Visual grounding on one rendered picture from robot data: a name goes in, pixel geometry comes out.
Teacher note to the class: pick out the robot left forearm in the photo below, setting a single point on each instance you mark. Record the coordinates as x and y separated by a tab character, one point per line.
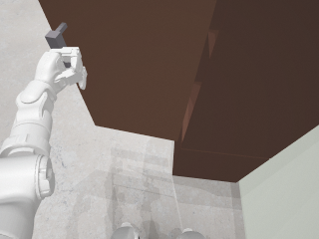
32	127

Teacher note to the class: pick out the left robot upper arm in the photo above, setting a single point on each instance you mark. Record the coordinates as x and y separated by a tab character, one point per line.
24	182

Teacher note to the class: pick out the cupboard door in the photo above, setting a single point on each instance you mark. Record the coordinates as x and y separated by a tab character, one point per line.
141	58

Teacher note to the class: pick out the robot left hand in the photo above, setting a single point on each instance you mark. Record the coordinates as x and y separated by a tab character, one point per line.
51	68

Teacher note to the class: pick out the handle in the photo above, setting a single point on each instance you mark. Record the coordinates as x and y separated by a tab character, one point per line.
56	41

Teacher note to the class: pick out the left robot shin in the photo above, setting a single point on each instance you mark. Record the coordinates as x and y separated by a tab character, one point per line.
126	224

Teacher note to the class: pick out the right robot shin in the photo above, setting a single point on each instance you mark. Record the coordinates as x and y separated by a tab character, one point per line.
187	229

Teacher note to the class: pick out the robot shin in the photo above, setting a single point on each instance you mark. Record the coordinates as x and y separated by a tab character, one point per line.
187	229
126	224

